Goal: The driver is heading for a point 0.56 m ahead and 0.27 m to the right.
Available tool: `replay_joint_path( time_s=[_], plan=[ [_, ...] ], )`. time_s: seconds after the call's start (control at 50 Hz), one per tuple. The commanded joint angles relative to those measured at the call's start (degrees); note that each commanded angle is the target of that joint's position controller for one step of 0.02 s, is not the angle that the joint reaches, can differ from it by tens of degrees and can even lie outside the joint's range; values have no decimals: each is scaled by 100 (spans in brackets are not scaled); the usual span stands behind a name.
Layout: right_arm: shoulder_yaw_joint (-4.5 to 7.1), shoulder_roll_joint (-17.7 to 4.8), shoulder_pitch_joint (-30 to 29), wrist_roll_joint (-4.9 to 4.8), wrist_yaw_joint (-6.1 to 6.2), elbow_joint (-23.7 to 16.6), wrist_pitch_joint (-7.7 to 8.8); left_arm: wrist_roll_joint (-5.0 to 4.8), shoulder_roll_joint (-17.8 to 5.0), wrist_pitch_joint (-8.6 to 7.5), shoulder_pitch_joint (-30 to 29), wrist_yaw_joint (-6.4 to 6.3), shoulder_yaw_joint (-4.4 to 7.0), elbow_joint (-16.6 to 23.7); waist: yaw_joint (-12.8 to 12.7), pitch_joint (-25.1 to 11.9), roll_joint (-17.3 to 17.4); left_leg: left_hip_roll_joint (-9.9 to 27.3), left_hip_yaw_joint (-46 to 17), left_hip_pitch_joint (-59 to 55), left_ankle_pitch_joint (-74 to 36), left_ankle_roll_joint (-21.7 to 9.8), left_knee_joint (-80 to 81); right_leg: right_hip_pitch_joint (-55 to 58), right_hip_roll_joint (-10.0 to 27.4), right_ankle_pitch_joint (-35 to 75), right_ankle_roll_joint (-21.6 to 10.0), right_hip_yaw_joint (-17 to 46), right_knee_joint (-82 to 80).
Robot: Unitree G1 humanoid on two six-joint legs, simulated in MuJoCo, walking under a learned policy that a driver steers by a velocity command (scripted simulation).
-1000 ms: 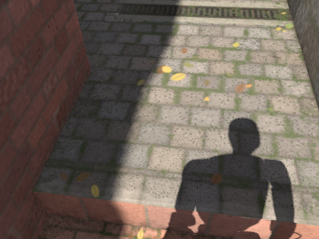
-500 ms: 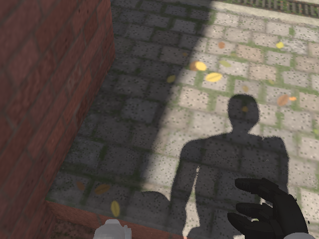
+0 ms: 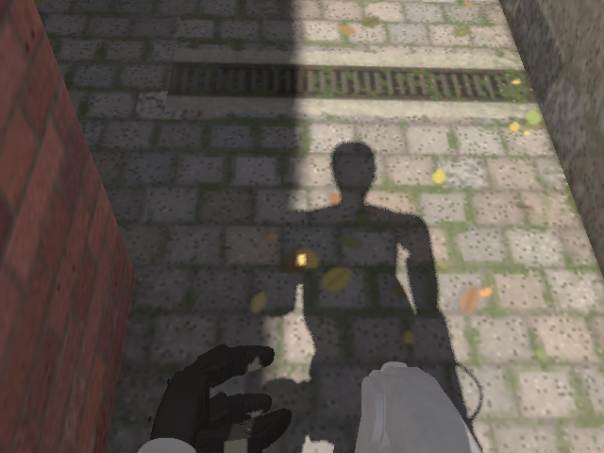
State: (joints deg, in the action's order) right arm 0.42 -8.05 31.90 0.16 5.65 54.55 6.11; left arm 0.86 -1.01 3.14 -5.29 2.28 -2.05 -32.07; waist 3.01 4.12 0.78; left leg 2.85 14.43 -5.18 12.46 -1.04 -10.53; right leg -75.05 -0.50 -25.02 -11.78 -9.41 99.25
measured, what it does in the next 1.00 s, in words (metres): climbs, turning right: right foot 0.18 m higher, then left foot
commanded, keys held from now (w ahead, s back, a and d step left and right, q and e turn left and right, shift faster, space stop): w+e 0.68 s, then no key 0.32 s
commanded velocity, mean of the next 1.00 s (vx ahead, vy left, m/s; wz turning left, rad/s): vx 0.42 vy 0.00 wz -0.49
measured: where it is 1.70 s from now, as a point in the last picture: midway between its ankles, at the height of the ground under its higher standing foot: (361, 306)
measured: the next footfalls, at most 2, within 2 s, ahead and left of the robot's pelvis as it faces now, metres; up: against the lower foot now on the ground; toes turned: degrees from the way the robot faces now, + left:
right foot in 0.08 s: +0.24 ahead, -0.04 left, +0.18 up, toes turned -4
left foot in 0.58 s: +0.63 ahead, +0.01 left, +0.18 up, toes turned -21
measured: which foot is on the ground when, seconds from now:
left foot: down 0.00-0.08, up 0.10-0.56, down 0.58-1.00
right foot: up 0.00-0.06, down 0.08-0.60, up 0.62-0.96, down 0.98-1.00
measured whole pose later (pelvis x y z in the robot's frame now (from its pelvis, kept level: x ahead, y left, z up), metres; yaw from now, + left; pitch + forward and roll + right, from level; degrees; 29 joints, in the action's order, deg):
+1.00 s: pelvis +0.59 -0.13 +0.16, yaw -29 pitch +1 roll +2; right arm 2.7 -14.2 22.5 0.6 1.2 46.5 5.3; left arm 3.7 -11.7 -1.8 6.1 1.6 2.1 -35.5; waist 3.5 0.0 -0.7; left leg 2.7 8.0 9.2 22.0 0.4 -31.7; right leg -23.9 0.5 -8.1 -2.2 0.8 31.7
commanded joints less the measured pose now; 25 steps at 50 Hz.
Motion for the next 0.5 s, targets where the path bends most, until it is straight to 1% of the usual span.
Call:
replay_joint_path(
  time_s=[0.02,0.04,0.06,0.08,0.1,0.12,0.14,0.16,0.18,0.2,0.22,0.24,0.26,0.28,0.3,0.32,0.34,0.36,0.38,0.4,0.42,0.44,0.46,0.48,0.5],
  plan=[
    [171,-972,723,-80,203,-269,-170,-128,-157,74,-148,27,36,269,-407,-1033,512,1204,2,-12,-10439,-109,-763,2788,-754,-728,-214,-1061,-1647],
    [292,-1386,344,-42,228,-522,-101,-101,-459,113,598,-4,192,200,-764,-1155,1094,1609,-124,-117,-11273,-229,-1626,3368,-750,-905,-241,-834,-2407],
    [337,-1497,102,-120,143,-683,-59,-28,-795,145,1134,-7,330,4,-981,-1369,1450,1740,-267,-285,-11648,-358,-2575,3882,-993,-1303,-351,-606,-2993],
    [425,-1769,-327,-262,-46,-876,19,-8,-1106,73,1820,-11,491,-164,-1424,-1610,1354,1613,-227,370,-10609,-506,-4015,5205,-1148,-899,-475,-114,-4172],
    [384,-1450,-776,-216,-241,-1364,128,-63,-1590,-13,1978,11,688,-302,-1361,-1712,-25,525,-447,3468,-5405,-405,-6570,6979,-336,-1787,-982,2713,-5579],
    [475,-1471,-1453,19,-504,-1808,312,16,-2046,17,1352,-73,907,135,-1323,-2088,-1077,-808,-1209,4770,-237,-189,-9791,6771,1005,-2202,-1647,6655,-7592],
    [450,-1008,-1908,171,-594,-2100,341,2,-1880,-122,1379,-81,865,-34,-990,-1956,-167,-451,-2391,5284,-478,-365,-10623,6575,1072,-1053,-1421,6552,-7822],
    [330,-698,-2016,178,-507,-2260,281,32,-1743,-317,1585,-139,832,-299,-848,-1677,72,-394,-2314,5576,-372,-378,-11060,6105,1140,-873,-1320,6232,-7799],
    [168,-228,-1905,135,-331,-2314,209,79,-1480,-500,1688,-206,780,-631,-503,-795,473,-213,-2215,5994,-231,-435,-10976,5402,1022,-181,-1030,5440,-7581],
    [0,143,-2026,232,-184,-2475,105,108,-1356,-623,1769,-224,736,-852,-160,-401,619,-60,-2267,6148,-18,-468,-11007,4753,773,834,-768,4755,-7209],
    [-13,111,-1709,184,-99,-2344,-42,152,-1275,-698,1740,-196,691,-1079,71,-213,515,-52,-2114,6513,173,-442,-11234,4628,527,1223,-603,4031,-7182],
    [-34,-45,-1492,240,-48,-2305,-199,98,-1293,-711,1659,-139,643,-1022,338,-97,634,137,-2040,6238,41,-326,-10130,4266,364,1771,-187,3539,-7380],
    [39,-319,-1534,262,-40,-2219,-246,38,-1422,-791,1471,-43,631,-1029,427,-147,707,209,-1889,5836,-38,-256,-8969,4030,61,2272,56,2881,-7559],
    [94,-510,-1816,250,-90,-2269,-273,52,-1578,-828,1550,7,654,-1135,294,-237,560,199,-1662,5712,91,-156,-8476,4121,-215,2811,177,2511,-7518],
    [112,-666,-2138,263,-174,-2372,-282,2,-1706,-895,1885,-13,682,-1202,63,-265,342,278,-1460,5631,72,-49,-7658,4337,-264,3589,176,2515,-7599],
    [48,-556,-2486,239,-220,-2417,-269,-46,-1722,-849,2266,-103,684,-1292,-170,-413,-19,284,-1325,5675,-87,-46,-7100,4834,-326,4363,194,2382,-7628],
    [7,-555,-2752,234,-272,-2430,-257,-59,-1789,-813,2582,-174,714,-1355,-375,-568,-91,267,-1248,5604,-343,-62,-6465,5370,-322,4770,248,2343,-7705],
    [-28,-522,-2930,233,-308,-2433,-246,-76,-1875,-768,2695,-224,742,-1332,-478,-726,-136,245,-1222,5368,-688,-65,-5832,5746,-310,4896,322,2366,-7791],
    [-57,-484,-2980,240,-368,-2312,-215,-84,-1941,-639,2617,-225,750,-1237,-515,-1062,-144,115,-1163,4952,-1136,-92,-5426,6037,-311,5108,403,2332,-7856],
    [-103,-468,-3302,192,-414,-2419,-178,-168,-2000,-582,2878,-258,774,-1188,-738,-952,-332,61,-1072,4844,-1259,-24,-4651,6220,-219,5301,385,2516,-7971],
    [-158,-418,-3501,134,-443,-2352,-193,-159,-1990,-523,3033,-243,799,-1193,-877,-881,-466,12,-1030,4850,-1468,-54,-4122,6597,-188,5521,437,2591,-7934],
    [-162,-390,-3806,122,-428,-2411,-129,-133,-1939,-503,3199,-284,811,-1155,-992,-849,-562,-126,-967,4929,-1536,-10,-3809,6840,-70,5378,371,2697,-7989],
    [-140,-526,-4092,92,-408,-2439,-104,-28,-1999,-481,3190,-269,854,-1093,-1101,-685,-581,-117,-1052,4937,-1391,61,-3259,7086,-28,4941,337,2824,-8108],
    [-137,-612,-4084,120,-481,-2544,-51,-54,-2041,-491,3163,-283,881,-1048,-1039,-693,-801,-47,-1194,4725,-1420,33,-2630,7368,-10,4870,220,2901,-8042],
    [-91,-723,-4065,89,-495,-2475,-25,-62,-2109,-511,3128,-301,916,-975,-1013,-696,-832,-94,-1254,4380,-1357,47,-2184,7520,102,4914,215,3036,-8011]
  ],
)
